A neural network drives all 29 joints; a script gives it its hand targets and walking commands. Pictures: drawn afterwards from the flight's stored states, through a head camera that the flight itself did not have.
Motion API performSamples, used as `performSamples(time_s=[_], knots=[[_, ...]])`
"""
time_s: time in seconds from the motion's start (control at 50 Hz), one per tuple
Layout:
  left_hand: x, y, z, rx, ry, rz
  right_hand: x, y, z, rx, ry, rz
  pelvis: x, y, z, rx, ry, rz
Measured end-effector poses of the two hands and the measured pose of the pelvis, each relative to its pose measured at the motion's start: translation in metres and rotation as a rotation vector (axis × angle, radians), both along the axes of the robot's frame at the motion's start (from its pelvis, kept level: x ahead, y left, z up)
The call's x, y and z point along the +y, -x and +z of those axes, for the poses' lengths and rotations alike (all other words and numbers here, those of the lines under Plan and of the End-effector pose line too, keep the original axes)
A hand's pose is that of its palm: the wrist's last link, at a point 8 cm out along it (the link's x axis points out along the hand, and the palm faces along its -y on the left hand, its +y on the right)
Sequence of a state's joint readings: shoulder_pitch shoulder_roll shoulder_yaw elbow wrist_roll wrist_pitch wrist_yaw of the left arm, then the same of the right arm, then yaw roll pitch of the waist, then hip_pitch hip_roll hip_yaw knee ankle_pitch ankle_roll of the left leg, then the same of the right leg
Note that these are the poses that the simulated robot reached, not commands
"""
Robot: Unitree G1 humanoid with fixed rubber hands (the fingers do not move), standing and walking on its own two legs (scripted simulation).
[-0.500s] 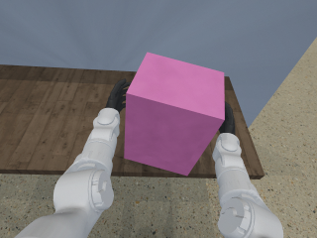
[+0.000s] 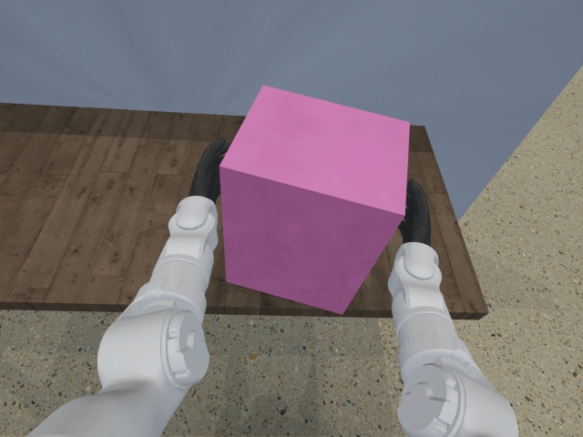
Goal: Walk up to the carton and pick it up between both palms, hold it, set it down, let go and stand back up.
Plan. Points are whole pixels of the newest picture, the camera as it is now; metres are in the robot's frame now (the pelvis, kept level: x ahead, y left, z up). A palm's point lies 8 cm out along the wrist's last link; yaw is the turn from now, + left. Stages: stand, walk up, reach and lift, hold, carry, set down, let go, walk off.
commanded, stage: set down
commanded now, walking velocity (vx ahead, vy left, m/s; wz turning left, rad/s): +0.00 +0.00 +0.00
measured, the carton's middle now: (306, 211) +0.45 -0.02 +0.01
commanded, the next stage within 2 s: none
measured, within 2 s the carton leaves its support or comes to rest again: rests again in 0.08 s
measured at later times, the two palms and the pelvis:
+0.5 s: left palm (193, 222) +0.44 +0.16 +0.00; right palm (400, 245) +0.39 -0.16 +0.01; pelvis -0.01 -0.01 -0.01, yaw -1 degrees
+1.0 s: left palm (173, 225) +0.42 +0.18 +0.03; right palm (404, 276) +0.34 -0.16 +0.00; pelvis -0.03 +0.00 -0.01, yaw -1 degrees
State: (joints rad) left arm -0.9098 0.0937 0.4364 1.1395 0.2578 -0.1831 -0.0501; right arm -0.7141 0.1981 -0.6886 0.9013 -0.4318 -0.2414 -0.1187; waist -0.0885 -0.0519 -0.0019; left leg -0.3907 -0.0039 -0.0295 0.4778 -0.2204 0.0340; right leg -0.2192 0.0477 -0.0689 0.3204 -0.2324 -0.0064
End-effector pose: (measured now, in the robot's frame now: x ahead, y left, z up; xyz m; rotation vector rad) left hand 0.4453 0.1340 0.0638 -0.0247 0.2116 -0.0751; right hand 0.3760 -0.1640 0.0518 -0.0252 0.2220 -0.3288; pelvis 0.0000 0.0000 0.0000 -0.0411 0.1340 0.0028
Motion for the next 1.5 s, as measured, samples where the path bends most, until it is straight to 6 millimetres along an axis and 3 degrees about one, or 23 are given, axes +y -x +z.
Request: performSamples(time_s=[0.14,0.26,0.48,0.74,0.84,1.02,1.2,1.36,1.5], knots=[[0.007,0.001,-0.006,0.014,-0.014,0.01,0.003,-0.002,-0.002,0.004,-0.006,0.019,-0.001,0.002,0.0,0.01,-0.001,-0.001],[0.021,0.003,-0.025,0.06,-0.047,0.048,0.007,-0.004,-0.018,0.056,-0.023,0.031,-0.002,0.006,-0.002,0.066,-0.003,-0.003],[0.024,0.01,-0.06,0.105,-0.071,0.046,0.004,-0.01,-0.042,0.092,-0.047,0.045,-0.005,0.008,-0.007,0.209,-0.005,-0.01],[0.046,0.008,-0.05,0.058,-0.11,0.057,0.003,-0.007,-0.043,0.053,-0.032,0.076,-0.004,0.011,-0.009,0.229,-0.003,-0.012],[0.046,0.014,-0.047,0.051,-0.105,0.04,0.006,0.004,-0.042,0.028,-0.02,0.081,-0.002,0.017,-0.008,0.221,-0.001,-0.012],[0.05,0.032,-0.037,0.027,-0.096,0.032,0.006,0.041,-0.051,0.049,-0.031,0.049,0.002,0.035,-0.009,0.196,0.005,-0.012],[0.054,0.058,-0.029,0.015,-0.087,0.019,0.014,0.065,-0.04,0.036,-0.035,0.036,0.009,0.056,-0.011,0.155,0.014,-0.013],[0.058,0.082,-0.035,0.037,-0.081,0.01,0.019,0.079,-0.033,0.052,-0.027,0.04,0.014,0.07,-0.014,0.124,0.02,-0.014],[0.065,0.103,-0.054,0.082,-0.086,0.014,0.02,0.091,-0.033,0.046,-0.021,0.041,0.016,0.076,-0.015,0.11,0.023,-0.014]])
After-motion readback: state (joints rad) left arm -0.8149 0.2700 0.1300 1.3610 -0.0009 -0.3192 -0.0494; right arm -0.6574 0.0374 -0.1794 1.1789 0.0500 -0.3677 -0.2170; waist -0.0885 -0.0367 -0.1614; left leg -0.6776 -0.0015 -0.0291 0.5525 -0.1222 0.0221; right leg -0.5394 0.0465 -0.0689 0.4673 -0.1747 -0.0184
